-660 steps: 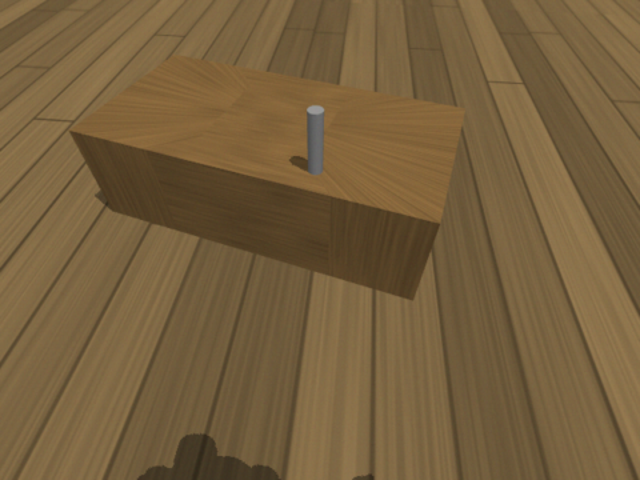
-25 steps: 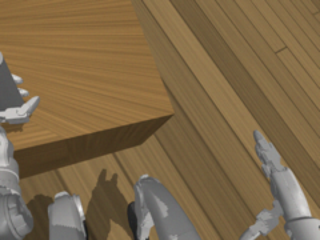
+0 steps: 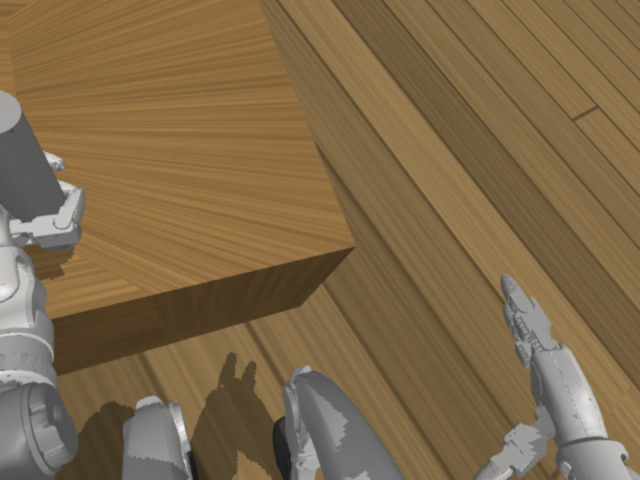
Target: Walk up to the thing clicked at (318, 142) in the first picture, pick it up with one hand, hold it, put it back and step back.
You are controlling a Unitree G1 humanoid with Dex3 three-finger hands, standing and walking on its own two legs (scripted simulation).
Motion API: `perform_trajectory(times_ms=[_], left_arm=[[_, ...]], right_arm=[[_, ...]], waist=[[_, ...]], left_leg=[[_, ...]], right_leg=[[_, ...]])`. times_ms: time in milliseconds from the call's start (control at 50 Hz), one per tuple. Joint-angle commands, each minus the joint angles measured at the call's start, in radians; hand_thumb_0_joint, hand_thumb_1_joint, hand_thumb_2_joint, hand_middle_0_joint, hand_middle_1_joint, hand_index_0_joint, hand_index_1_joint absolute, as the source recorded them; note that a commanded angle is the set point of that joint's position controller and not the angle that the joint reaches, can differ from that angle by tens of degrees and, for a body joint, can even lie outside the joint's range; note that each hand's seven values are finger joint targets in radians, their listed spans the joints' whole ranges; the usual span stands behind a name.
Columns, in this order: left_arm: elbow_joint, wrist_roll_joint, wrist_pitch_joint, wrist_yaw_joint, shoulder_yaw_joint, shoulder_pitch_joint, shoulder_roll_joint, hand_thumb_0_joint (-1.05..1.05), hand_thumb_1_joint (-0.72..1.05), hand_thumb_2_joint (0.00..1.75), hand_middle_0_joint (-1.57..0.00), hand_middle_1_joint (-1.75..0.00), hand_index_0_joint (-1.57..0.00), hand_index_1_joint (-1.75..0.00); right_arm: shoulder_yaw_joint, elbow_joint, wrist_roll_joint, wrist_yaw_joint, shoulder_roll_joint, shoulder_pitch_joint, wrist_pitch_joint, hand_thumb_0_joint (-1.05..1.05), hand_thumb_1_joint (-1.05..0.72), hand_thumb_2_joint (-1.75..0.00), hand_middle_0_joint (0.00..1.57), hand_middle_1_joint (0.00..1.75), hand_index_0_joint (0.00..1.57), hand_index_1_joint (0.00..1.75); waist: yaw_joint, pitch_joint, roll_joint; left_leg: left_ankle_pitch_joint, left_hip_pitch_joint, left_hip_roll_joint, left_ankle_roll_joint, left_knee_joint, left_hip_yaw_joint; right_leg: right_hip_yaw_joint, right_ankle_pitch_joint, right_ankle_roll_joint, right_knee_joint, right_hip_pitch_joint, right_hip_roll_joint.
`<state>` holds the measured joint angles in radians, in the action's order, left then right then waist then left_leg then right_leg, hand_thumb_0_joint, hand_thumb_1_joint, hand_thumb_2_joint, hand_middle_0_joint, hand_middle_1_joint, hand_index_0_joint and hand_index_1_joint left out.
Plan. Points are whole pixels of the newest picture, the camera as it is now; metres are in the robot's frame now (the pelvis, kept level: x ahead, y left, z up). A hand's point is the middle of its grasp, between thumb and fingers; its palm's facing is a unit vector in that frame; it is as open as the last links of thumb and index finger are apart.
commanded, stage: settle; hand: left
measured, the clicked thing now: (30, 187) +0.49 +0.21 -0.01
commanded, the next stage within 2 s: lift in 0.48 s
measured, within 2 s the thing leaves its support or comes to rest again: neither
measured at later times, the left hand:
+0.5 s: hand (27, 175) +0.51 +0.21 -0.01, palm faces +0.19 -0.98 -0.01, open 6.9 cm
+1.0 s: hand (17, 169) +0.48 +0.20 +0.04, palm faces +0.18 -0.98 -0.01, open 6.9 cm
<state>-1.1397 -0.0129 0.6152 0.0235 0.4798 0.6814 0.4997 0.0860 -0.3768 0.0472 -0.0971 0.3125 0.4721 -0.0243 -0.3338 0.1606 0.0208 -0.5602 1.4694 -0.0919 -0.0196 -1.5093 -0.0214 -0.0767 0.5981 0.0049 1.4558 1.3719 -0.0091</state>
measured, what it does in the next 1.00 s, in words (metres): stands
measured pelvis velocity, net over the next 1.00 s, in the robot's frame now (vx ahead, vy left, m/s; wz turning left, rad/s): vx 0.02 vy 0.00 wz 0.02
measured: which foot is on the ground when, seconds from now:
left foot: down 0.00-1.00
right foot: down 0.00-1.00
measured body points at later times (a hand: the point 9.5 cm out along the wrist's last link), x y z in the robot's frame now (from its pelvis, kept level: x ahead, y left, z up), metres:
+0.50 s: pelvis +0.01 +0.00 +0.02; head +0.18 +0.07 +0.43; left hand +0.49 +0.26 +0.00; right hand +0.18 -0.25 +0.08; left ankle +0.06 +0.11 -0.57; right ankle +0.04 -0.13 -0.57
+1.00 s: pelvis +0.02 +0.00 +0.05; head +0.16 +0.05 +0.47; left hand +0.47 +0.25 +0.04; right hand +0.18 -0.26 +0.08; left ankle +0.06 +0.11 -0.57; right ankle +0.04 -0.13 -0.57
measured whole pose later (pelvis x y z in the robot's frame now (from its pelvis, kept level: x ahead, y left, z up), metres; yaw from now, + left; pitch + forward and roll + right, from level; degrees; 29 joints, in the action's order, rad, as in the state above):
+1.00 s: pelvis +0.02 +0.00 +0.05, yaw +1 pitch +25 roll -4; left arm -1.00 -0.06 0.56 0.04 0.42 0.59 0.40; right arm 0.06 -0.20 0.05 -0.07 0.27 0.46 0.02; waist -0.25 0.16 0.00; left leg -0.53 1.24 -0.09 -0.01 -1.33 -0.01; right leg -0.07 0.56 0.00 1.27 1.15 -0.01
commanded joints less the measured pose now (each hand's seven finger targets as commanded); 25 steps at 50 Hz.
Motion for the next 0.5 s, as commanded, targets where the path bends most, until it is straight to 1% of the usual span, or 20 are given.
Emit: perform_trajectory(times_ms=[0,20,60,100,120,140,160,180,200,220,260,280,300,320,340,360,420,440,460,480], left_arm=[[0.261,-0.015,0.089,0.01,0.022,0.385,0.235,0.0,0.28,1.34,-1.45,-1.49,-1.45,-1.51],[0.215,-0.013,0.083,0.013,0.005,0.363,0.213,0.0,0.27,1.35,-1.45,-1.49,-1.45,-1.51],[0.251,-0.012,0.088,0.01,0.006,0.397,0.226,0.0,0.25,1.34,-1.46,-1.5,-1.46,-1.52],[0.252,-0.013,0.086,0.011,0.002,0.4,0.211,0.0,0.28,1.36,-1.45,-1.5,-1.45,-1.52],[0.294,-0.01,0.09,0.009,0.002,0.419,0.228,0.0,0.29,1.35,-1.46,-1.49,-1.46,-1.52],[0.293,-0.007,0.089,0.01,0.007,0.417,0.247,0.0,0.28,1.36,-1.47,-1.51,-1.47,-1.53],[0.269,-0.006,0.083,0.014,0.0,0.397,0.227,0.0,0.28,1.36,-1.47,-1.51,-1.46,-1.53],[0.238,-0.007,0.079,0.016,-0.027,0.389,0.191,0.0,0.27,1.37,-1.46,-1.51,-1.46,-1.53],[0.255,-0.009,0.078,0.011,-0.009,0.391,0.206,0.0,0.27,1.37,-1.47,-1.51,-1.47,-1.54],[0.233,-0.01,0.073,0.013,-0.019,0.381,0.196,0.0,0.26,1.36,-1.48,-1.51,-1.48,-1.53],[0.23,-0.012,0.067,0.013,0.003,0.375,0.223,0.0,0.26,1.38,-1.47,-1.52,-1.47,-1.54],[0.222,-0.015,0.063,0.017,-0.018,0.387,0.193,0.0,0.27,1.38,-1.48,-1.52,-1.48,-1.54],[0.22,-0.016,0.062,0.013,-0.003,0.381,0.207,0.0,0.28,1.38,-1.48,-1.52,-1.48,-1.54],[0.239,-0.017,0.062,0.01,0.003,0.393,0.217,0.0,0.27,1.39,-1.49,-1.53,-1.48,-1.55],[0.203,-0.02,0.056,0.014,-0.015,0.382,0.184,0.0,0.26,1.38,-1.48,-1.53,-1.48,-1.55],[0.226,-0.021,0.058,0.017,-0.012,0.393,0.193,0.0,0.28,1.39,-1.47,-1.52,-1.47,-1.54],[0.218,-0.022,0.059,0.015,-0.002,0.395,0.214,0.0,0.29,1.39,-1.47,-1.52,-1.47,-1.54],[0.195,-0.024,0.057,0.016,-0.013,0.385,0.188,0.0,0.29,1.38,-1.48,-1.52,-1.48,-1.54],[0.216,-0.026,0.062,0.02,-0.019,0.415,0.198,0.0,0.25,1.39,-1.48,-1.53,-1.48,-1.55],[0.205,-0.03,0.063,0.021,-0.014,0.416,0.189,0.0,0.27,1.4,-1.49,-1.54,-1.49,-1.56]], right_arm=[[0.14,-0.172,0.0,0.022,0.162,0.06,-0.048,0.0,0.53,-0.05,0.05,0.05,0.05,0.05],[0.14,-0.165,0.001,0.023,0.164,0.061,-0.046,0.0,0.53,-0.05,0.05,0.05,0.05,0.05],[0.135,-0.128,0.005,0.022,0.155,0.066,-0.041,0.0,0.53,-0.05,0.05,0.05,0.05,0.05],[0.135,-0.142,0.008,0.024,0.159,0.044,-0.041,0.0,0.53,-0.05,0.05,0.05,0.05,0.05],[0.139,-0.12,0.01,0.023,0.156,0.064,-0.038,0.0,0.53,-0.05,0.05,0.05,0.05,0.05],[0.133,-0.095,0.011,0.022,0.152,0.063,-0.035,0.0,0.53,-0.05,0.05,0.05,0.05,0.05],[0.124,-0.116,0.01,0.022,0.149,0.05,-0.038,0.0,0.53,-0.05,0.05,0.05,0.05,0.05],[0.126,-0.11,0.011,0.023,0.148,0.037,-0.039,0.0,0.53,-0.05,0.05,0.05,0.05,0.05],[0.129,-0.115,0.012,0.023,0.157,0.038,-0.038,0.0,0.53,-0.05,0.05,0.05,0.05,0.05],[0.122,-0.117,0.013,0.024,0.155,0.038,-0.035,0.0,0.52,-0.06,0.05,0.05,0.05,0.05],[0.132,-0.087,0.011,0.026,0.161,0.036,-0.03,0.0,0.53,-0.05,0.05,0.05,0.05,0.05],[0.124,-0.102,0.01,0.027,0.156,0.035,-0.03,0.0,0.53,-0.05,0.05,0.05,0.05,0.05],[0.122,-0.072,0.012,0.027,0.153,0.041,-0.026,0.0,0.53,-0.05,0.05,0.05,0.05,0.05],[0.126,-0.095,0.01,0.027,0.157,0.03,-0.028,0.0,0.53,-0.05,0.05,0.05,0.05,0.05],[0.125,-0.096,0.009,0.028,0.155,0.024,-0.028,0.0,0.53,-0.05,0.05,0.05,0.05,0.05],[0.114,-0.078,0.009,0.029,0.149,0.03,-0.027,0.0,0.54,-0.05,0.05,0.05,0.05,0.05],[0.115,-0.097,0.005,0.033,0.156,0.032,-0.03,0.0,0.53,-0.05,0.05,0.05,0.05,0.05],[0.106,-0.103,0.005,0.032,0.151,0.026,-0.031,0.0,0.53,-0.05,0.05,0.05,0.05,0.05],[0.097,-0.061,0.006,0.032,0.139,0.044,-0.029,0.0,0.53,-0.05,0.05,0.05,0.05,0.05],[0.096,-0.074,0.007,0.033,0.141,0.034,-0.027,0.0,0.54,-0.05,0.05,0.05,0.05,0.05]], waist=[[0.015,0.563,-0.285],[0.008,0.55,-0.288],[0.016,0.533,-0.323],[0.022,0.555,-0.332],[0.018,0.552,-0.357],[0.028,0.55,-0.363],[0.032,0.549,-0.35],[0.019,0.53,-0.354],[0.025,0.535,-0.347],[0.021,0.533,-0.347],[0.034,0.528,-0.342],[0.022,0.54,-0.332],[0.029,0.513,-0.321],[0.032,0.528,-0.311],[0.023,0.529,-0.292],[0.028,0.521,-0.3],[0.026,0.548,-0.275],[0.026,0.546,-0.257],[0.021,0.532,-0.279],[0.024,0.542,-0.262]], left_leg=[[0.275,-0.548,0.051,0.007,0.186,-0.055],[0.287,-0.561,0.051,0.009,0.191,-0.057],[0.286,-0.577,0.05,0.015,0.201,-0.057],[0.296,-0.61,0.047,0.018,0.212,-0.061],[0.304,-0.625,0.046,0.019,0.211,-0.059],[0.302,-0.62,0.049,0.016,0.206,-0.053],[0.304,-0.626,0.048,0.018,0.214,-0.056],[0.301,-0.627,0.044,0.021,0.219,-0.062],[0.306,-0.638,0.042,0.023,0.227,-0.069],[0.327,-0.645,0.04,0.025,0.23,-0.07],[0.332,-0.647,0.04,0.026,0.235,-0.072],[0.334,-0.64,0.041,0.022,0.233,-0.069],[0.318,-0.616,0.042,0.02,0.238,-0.067],[0.306,-0.616,0.043,0.018,0.241,-0.065],[0.304,-0.613,0.044,0.014,0.24,-0.06],[0.315,-0.62,0.043,0.017,0.245,-0.064],[0.339,-0.625,0.044,0.011,0.239,-0.059],[0.354,-0.62,0.045,0.009,0.237,-0.057],[0.346,-0.611,0.047,0.01,0.237,-0.053],[0.344,-0.607,0.047,0.009,0.239,-0.055]], right_leg=[[0.027,-0.289,-0.032,-0.174,-0.211,-0.041],[0.024,-0.297,-0.032,-0.18,-0.211,-0.041],[0.025,-0.287,-0.035,-0.18,-0.198,-0.039],[0.021,-0.286,-0.036,-0.187,-0.197,-0.04],[0.023,-0.286,-0.037,-0.185,-0.191,-0.039],[0.03,-0.285,-0.036,-0.193,-0.198,-0.038],[0.026,-0.285,-0.037,-0.192,-0.199,-0.039],[0.021,-0.278,-0.038,-0.192,-0.185,-0.04],[0.015,-0.277,-0.039,-0.191,-0.181,-0.04],[0.014,-0.288,-0.039,-0.195,-0.19,-0.041],[0.013,-0.289,-0.04,-0.194,-0.188,-0.041],[0.014,-0.302,-0.037,-0.204,-0.206,-0.041],[0.014,-0.294,-0.037,-0.208,-0.204,-0.042],[0.015,-0.291,-0.036,-0.213,-0.222,-0.042],[0.018,-0.299,-0.034,-0.221,-0.233,-0.042],[0.016,-0.3,-0.036,-0.217,-0.225,-0.042],[0.021,-0.328,-0.031,-0.227,-0.253,-0.043],[0.022,-0.348,-0.03,-0.227,-0.272,-0.042],[0.027,-0.347,-0.03,-0.23,-0.266,-0.042],[0.025,-0.347,-0.029,-0.23,-0.27,-0.042]])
